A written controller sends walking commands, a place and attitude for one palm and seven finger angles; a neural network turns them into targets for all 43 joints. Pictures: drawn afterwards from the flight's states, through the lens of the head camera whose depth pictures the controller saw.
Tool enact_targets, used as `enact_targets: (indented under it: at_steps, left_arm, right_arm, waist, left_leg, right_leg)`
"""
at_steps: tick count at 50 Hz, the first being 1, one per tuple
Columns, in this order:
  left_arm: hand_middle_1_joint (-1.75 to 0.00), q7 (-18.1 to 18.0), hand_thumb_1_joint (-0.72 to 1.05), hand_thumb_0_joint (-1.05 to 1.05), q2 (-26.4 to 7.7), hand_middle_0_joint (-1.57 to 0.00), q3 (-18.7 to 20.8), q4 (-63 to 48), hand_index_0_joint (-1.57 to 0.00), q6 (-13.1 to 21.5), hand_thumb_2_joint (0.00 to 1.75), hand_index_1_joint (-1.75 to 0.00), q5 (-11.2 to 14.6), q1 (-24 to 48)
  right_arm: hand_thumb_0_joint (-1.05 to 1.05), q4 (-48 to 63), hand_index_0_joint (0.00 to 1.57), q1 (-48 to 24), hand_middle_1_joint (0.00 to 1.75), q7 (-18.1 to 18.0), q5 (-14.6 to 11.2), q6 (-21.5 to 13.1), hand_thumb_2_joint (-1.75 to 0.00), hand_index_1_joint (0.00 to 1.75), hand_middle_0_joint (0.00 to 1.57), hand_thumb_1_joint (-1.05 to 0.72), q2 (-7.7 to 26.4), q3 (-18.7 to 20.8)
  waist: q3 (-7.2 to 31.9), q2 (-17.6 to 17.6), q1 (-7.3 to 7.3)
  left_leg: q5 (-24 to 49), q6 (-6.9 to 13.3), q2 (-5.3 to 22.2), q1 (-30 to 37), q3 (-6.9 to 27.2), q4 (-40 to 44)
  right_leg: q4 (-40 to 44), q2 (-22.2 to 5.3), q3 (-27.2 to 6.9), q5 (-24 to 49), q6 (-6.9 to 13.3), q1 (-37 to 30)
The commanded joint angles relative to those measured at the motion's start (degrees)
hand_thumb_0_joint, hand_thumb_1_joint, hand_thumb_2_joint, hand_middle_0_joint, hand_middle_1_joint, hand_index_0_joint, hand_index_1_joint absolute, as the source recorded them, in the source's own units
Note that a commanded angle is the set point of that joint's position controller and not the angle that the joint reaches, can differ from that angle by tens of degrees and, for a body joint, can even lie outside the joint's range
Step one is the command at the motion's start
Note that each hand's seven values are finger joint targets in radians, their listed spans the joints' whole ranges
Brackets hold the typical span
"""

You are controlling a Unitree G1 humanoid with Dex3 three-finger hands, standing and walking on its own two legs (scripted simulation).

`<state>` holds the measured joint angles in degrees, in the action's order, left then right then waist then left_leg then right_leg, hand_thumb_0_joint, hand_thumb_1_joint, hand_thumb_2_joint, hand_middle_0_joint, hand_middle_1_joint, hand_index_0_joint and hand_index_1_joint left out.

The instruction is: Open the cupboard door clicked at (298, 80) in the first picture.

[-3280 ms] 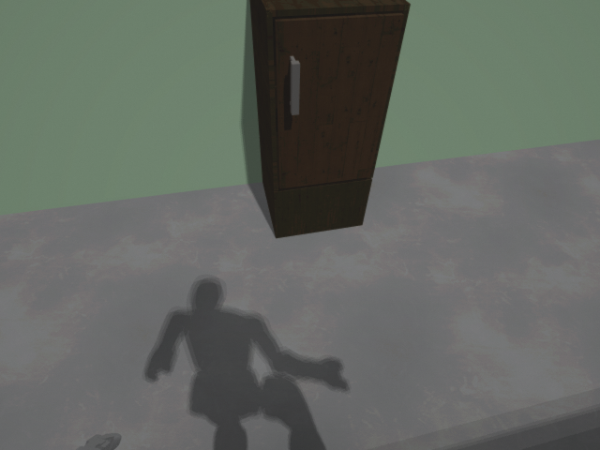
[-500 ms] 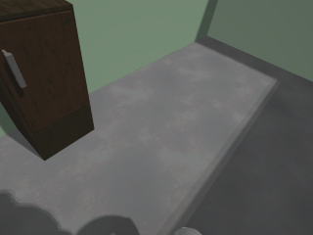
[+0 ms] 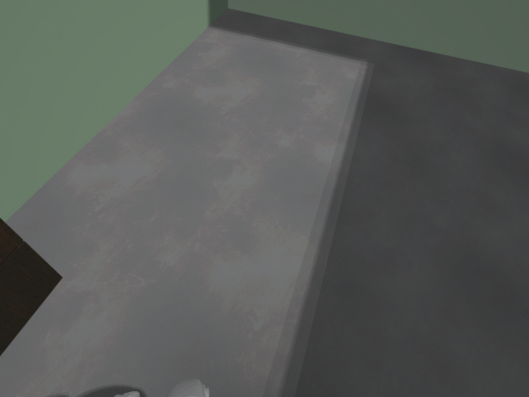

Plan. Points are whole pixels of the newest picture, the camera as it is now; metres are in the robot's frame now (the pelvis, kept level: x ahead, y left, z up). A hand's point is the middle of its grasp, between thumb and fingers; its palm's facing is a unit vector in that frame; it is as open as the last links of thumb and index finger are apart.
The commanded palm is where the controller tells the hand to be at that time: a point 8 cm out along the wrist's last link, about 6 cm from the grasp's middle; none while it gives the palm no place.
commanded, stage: walk to a spot facing it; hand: left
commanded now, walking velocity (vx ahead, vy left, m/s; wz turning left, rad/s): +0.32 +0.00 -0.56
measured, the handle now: out of the picture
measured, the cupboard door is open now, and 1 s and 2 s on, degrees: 0 0 0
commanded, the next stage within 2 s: none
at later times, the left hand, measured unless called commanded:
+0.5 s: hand (113, 336) +0.25 +0.28 -0.18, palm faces -0.20 -0.96 -0.18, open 7.4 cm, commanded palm none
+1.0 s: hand (203, 235) +0.45 +0.13 -0.14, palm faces -0.56 -0.78 -0.28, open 7.4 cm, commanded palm none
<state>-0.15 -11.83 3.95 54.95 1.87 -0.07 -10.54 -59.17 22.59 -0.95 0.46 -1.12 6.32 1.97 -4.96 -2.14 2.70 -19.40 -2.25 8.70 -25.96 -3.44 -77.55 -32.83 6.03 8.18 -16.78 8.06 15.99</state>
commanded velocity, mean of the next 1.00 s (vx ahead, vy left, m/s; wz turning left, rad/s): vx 0.05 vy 0.00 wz -0.60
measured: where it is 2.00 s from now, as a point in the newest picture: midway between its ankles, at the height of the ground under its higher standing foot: (222, 384)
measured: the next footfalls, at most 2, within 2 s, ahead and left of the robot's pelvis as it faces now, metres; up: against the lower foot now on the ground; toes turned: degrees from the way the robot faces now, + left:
left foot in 0.34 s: +0.31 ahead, +0.16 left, +0.00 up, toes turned -5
right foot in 0.84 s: +0.23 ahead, -0.08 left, +0.00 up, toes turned -39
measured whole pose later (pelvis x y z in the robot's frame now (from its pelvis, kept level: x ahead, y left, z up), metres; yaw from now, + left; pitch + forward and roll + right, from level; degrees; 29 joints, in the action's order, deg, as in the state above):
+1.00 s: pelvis +0.23 +0.04 +0.01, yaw -36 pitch +0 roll +1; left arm -0.7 -11.4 3.3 50.0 -1.2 -0.8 -8.3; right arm -54.2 14.2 -0.7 0.8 3.4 13.6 3.7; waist -4.7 2.7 2.0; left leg -25.9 -5.0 8.1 -27.2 -5.5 -66.0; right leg -34.4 -0.1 3.3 -16.0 2.2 18.7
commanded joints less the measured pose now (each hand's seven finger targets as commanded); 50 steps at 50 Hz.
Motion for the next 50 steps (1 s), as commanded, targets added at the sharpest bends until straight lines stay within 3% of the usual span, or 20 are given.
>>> enact_targets:
  at_steps: [1, 5, 12, 15, 16, 17, 18, 19, 23, 27, 33, 36, 40, 41, 42, 43, 44, 45, 47, 50]
  left_arm:
    - [-0.30, -0.1, 0.90, 0.00, -6.8, -0.20, 1.5, -1.7, -0.20, 2.1, 0.90, -0.30, -1.3, -4.8]
    - [-0.30, 0.5, 0.90, 0.00, -6.6, -0.20, 1.4, -0.8, -0.20, 2.6, 0.90, -0.30, -1.0, -8.9]
    - [-0.30, -0.6, 0.90, 0.00, -8.7, -0.20, 1.9, -1.2, -0.20, 1.7, 0.90, -0.30, -1.3, -14.0]
    - [-0.30, -0.9, 0.90, 0.00, -10.0, -0.20, 2.2, -2.2, -0.20, 1.0, 0.90, -0.30, -0.9, -12.0]
    - [-0.30, -1.2, 0.90, 0.00, -10.2, -0.20, 2.4, -2.5, -0.20, 0.9, 0.90, -0.30, -0.5, -10.2]
    - [-0.30, -0.9, 0.90, 0.00, -7.4, -0.20, 2.1, -3.6, -0.20, 1.0, 0.90, -0.30, 0.7, -10.8]
    - [-0.30, -0.4, 0.90, 0.00, -5.3, -0.20, 1.4, -3.6, -0.20, 1.4, 0.90, -0.30, 1.0, -13.3]
    - [-0.30, -0.9, 0.90, 0.00, -7.8, -0.20, 2.0, -2.9, -0.20, 0.7, 0.90, -0.30, 0.3, -13.9]
    - [-0.30, 1.1, 0.90, 0.00, -4.7, -0.20, 2.2, -3.7, -0.20, -2.7, 0.90, -0.30, -1.2, -8.9]
    - [-0.30, 1.8, 0.90, 0.00, -2.5, -0.20, 2.4, -4.2, -0.20, -5.0, 0.90, -0.30, -1.1, -10.3]
    - [-0.30, 2.0, 0.90, 0.00, -2.1, -0.20, 2.4, -7.7, -0.20, -5.5, 0.90, -0.30, -1.4, -1.4]
    - [-0.30, 1.9, 0.90, 0.00, -2.2, -0.20, 2.0, -8.8, -0.20, -4.8, 0.90, -0.30, -1.4, 1.2]
    - [-0.30, 1.5, 0.90, 0.00, -3.6, -0.20, 2.0, -8.6, -0.20, -3.3, 0.90, -0.30, -1.4, -1.6]
    - [-0.30, 1.1, 0.90, 0.00, -6.7, -0.20, 2.5, -7.6, -0.20, -2.4, 0.90, -0.30, -1.7, -5.6]
    - [-0.30, 0.3, 0.90, 0.00, -14.2, -0.20, 3.7, -6.7, -0.20, -1.4, 0.90, -0.30, -2.2, -9.1]
    - [-0.30, -0.5, 0.90, 0.00, -18.0, -0.20, 4.4, -5.7, -0.20, -1.7, 0.90, -0.30, -0.9, -11.7]
    - [-0.30, -1.0, 0.90, 0.00, -16.4, -0.20, 4.1, -5.8, -0.20, -2.0, 0.90, -0.30, -0.7, -10.8]
    - [-0.30, -1.3, 0.90, 0.00, -14.7, -0.20, 4.1, -6.6, -0.20, -2.1, 0.90, -0.30, -0.7, -7.0]
    - [-0.30, -1.4, 0.90, 0.00, -11.0, -0.20, 2.7, -8.1, -0.20, -2.3, 0.90, -0.30, -0.6, -0.8]
    - [-0.30, -1.1, 0.90, 0.00, -10.8, -0.20, 2.3, -8.3, -0.20, -2.1, 0.90, -0.30, -0.8, 1.1]
  right_arm:
    - [0.00, 5.0, 0.20, 1.3, 0.30, -0.1, 1.0, -0.3, -0.90, 0.30, 0.20, -0.90, 5.7, 1.9]
    - [0.00, 8.2, 0.20, -7.3, 0.30, 0.7, 1.1, -0.6, -0.90, 0.30, 0.20, -0.90, 6.8, 1.9]
    - [0.00, 13.7, 0.20, -22.0, 0.30, 1.3, 0.7, -2.0, -0.90, 0.30, 0.20, -0.90, 7.5, 1.0]
    - [0.00, 12.6, 0.20, -16.8, 0.30, 0.2, 0.4, -2.0, -0.90, 0.30, 0.20, -0.90, 9.9, 1.4]
    - [0.00, 10.3, 0.20, -9.0, 0.30, -0.2, 0.5, -2.1, -0.90, 0.30, 0.20, -0.90, 12.3, 2.1]
    - [0.00, 9.0, 0.20, -2.1, 0.30, -0.8, 1.3, -2.4, -0.90, 0.30, 0.20, -0.90, 18.5, 3.3]
    - [0.00, 7.5, 0.20, 3.3, 0.30, -0.7, 0.8, -2.3, -0.90, 0.30, 0.20, -0.90, 21.6, 3.7]
    - [0.00, 8.2, 0.20, 1.4, 0.30, -0.4, 0.2, -1.6, -0.90, 0.30, 0.20, -0.90, 18.8, 2.6]
    - [0.00, 10.3, 0.20, -12.2, 0.30, -0.8, 0.7, -1.6, -0.90, 0.30, 0.20, -0.90, 11.6, 0.8]
    - [0.00, 10.2, 0.20, -13.5, 0.30, -0.8, 0.6, -1.1, -0.90, 0.30, 0.20, -0.90, 12.1, 1.6]
    - [0.00, 9.3, 0.20, -9.6, 0.30, -0.4, 0.9, -0.4, -0.90, 0.30, 0.20, -0.90, 13.5, 3.3]
    - [0.00, 8.6, 0.20, -8.1, 0.30, 0.0, 1.2, 0.0, -0.90, 0.30, 0.20, -0.90, 14.8, 4.0]
    - [0.00, 8.3, 0.20, -7.3, 0.30, 0.3, 1.3, 0.5, -0.90, 0.30, 0.20, -0.90, 16.4, 4.6]
    - [0.00, 8.5, 0.20, -6.1, 0.30, 0.7, 0.9, 0.7, -0.90, 0.30, 0.20, -0.90, 15.4, 4.4]
    - [0.00, 11.0, 0.20, -6.3, 0.30, 1.2, 0.5, 1.1, -0.90, 0.30, 0.20, -0.90, 10.9, 3.1]
    - [0.00, 12.9, 0.20, -8.9, 0.30, 0.5, 0.4, 1.5, -0.90, 0.30, 0.20, -0.90, 10.4, 2.4]
    - [0.00, 12.8, 0.20, -8.8, 0.30, -0.1, 0.0, 2.0, -0.90, 0.30, 0.20, -0.90, 11.2, 2.6]
    - [0.00, 12.4, 0.20, -9.5, 0.30, -0.2, 0.1, 2.1, -0.90, 0.30, 0.20, -0.90, 10.7, 2.3]
    - [0.00, 11.1, 0.20, -10.5, 0.30, -0.1, 0.6, 2.6, -0.90, 0.30, 0.20, -0.90, 12.0, 2.8]
    - [0.00, 10.0, 0.20, -8.5, 0.30, -0.2, 0.7, 3.2, -0.90, 0.30, 0.20, -0.90, 11.3, 2.6]
  waist:
    - [1.0, 3.2, 0.11]
    - [1.6, -4.9, -2.22]
    - [4.7, -5.9, -7.01]
    - [8.7, -6.0, -3.38]
    - [13.0, -4.5, 0.36]
    - [19.3, 6.7, 2.71]
    - [25.0, 18.2, 2.89]
    - [22.4, 9.5, 1.76]
    - [3.6, 14.1, -3.58]
    - [3.6, 14.6, -5.27]
    - [2.7, 12.2, -2.22]
    - [3.5, 11.8, -1.04]
    - [8.4, 10.3, -2.77]
    - [10.9, 3.5, -5.03]
    - [12.1, -15.4, -7.02]
    - [14.4, -16.8, -7.98]
    - [13.9, -10.1, -6.88]
    - [13.2, -12.6, -5.84]
    - [9.6, -7.2, -3.58]
    - [8.2, -4.9, -2.03]
  left_leg:
    - [3.3, -1.6, 2.0, -5.3, 1.6, 6.9]
    - [8.4, -2.7, 1.5, -11.4, 1.6, 12.9]
    - [5.2, -2.2, -4.2, -8.4, -2.3, 35.2]
    - [8.7, -1.0, -7.5, 6.5, -3.9, 46.9]
    - [18.4, -0.3, -4.6, 20.6, -2.4, 52.5]
    - [39.8, 4.7, 9.7, 38.5, 10.3, 50.3]
    - [67.9, 12.5, 25.0, 46.6, 22.4, 47.1]
    - [66.4, 14.4, 24.7, 41.0, 17.9, 48.2]
    - [36.3, 7.3, 13.6, 13.5, 1.6, 57.5]
    - [21.2, 7.2, 11.5, 9.6, -5.2, 60.4]
    - [14.3, 8.7, 13.9, 13.9, -6.9, 61.7]
    - [18.9, 8.8, 15.1, 16.6, -8.1, 58.6]
    - [25.4, 5.0, 14.6, 19.4, -11.9, 46.2]
    - [23.0, 1.8, 12.6, 13.9, -13.9, 35.0]
    - [-8.7, -1.9, 3.7, -4.5, -14.3, 20.8]
    - [-19.8, -2.9, -0.8, -10.3, -5.8, 10.0]
    - [-17.2, -2.3, 0.8, -9.9, -0.4, 7.0]
    - [-13.7, -2.4, 1.1, -11.2, 1.0, 6.9]
    - [-6.0, -3.2, 1.1, -8.4, 1.7, 8.1]
    - [-3.4, -4.0, -0.6, -4.5, 1.0, 13.6]
  right_leg:
    - [18.0, -17.2, -17.4, 22.2, 2.8, 3.0]
    - [15.8, -14.2, -18.0, 27.5, 2.0, -2.3]
    - [7.2, -13.7, -22.1, 45.3, 0.7, -14.9]
    - [-0.8, -12.5, -23.0, 52.2, -1.5, -13.0]
    - [-8.4, -11.1, -21.5, 45.1, -3.9, -6.8]
    - [-21.4, -4.2, -16.2, 21.0, -7.5, 7.5]
    - [-40.8, -1.6, -11.1, -20.7, -9.6, 16.9]
    - [-46.6, -5.6, -13.3, -19.5, -9.9, 16.5]
    - [-43.8, -10.2, -8.7, -8.4, -12.0, 14.5]
    - [-37.3, -11.0, -5.5, -3.2, -12.3, 12.7]
    - [-24.2, -12.8, -4.1, -1.3, -13.1, 14.4]
    - [-15.8, -11.4, -2.3, -3.1, -12.4, 11.4]
    - [-1.1, -8.7, -0.7, 1.0, -10.1, 1.6]
    - [6.5, -10.5, -4.0, 9.5, -8.4, -8.0]
    - [10.6, -24.9, -25.7, 29.7, -2.4, -19.2]
    - [9.0, -30.9, -31.7, 50.3, 3.4, -19.9]
    - [8.3, -30.3, -26.6, 46.9, 5.1, -17.9]
    - [9.4, -26.3, -25.6, 40.5, 3.3, -16.6]
    - [9.4, -21.4, -20.6, 35.8, 0.9, -10.3]
    - [10.3, -19.3, -18.4, 33.3, 0.4, -5.7]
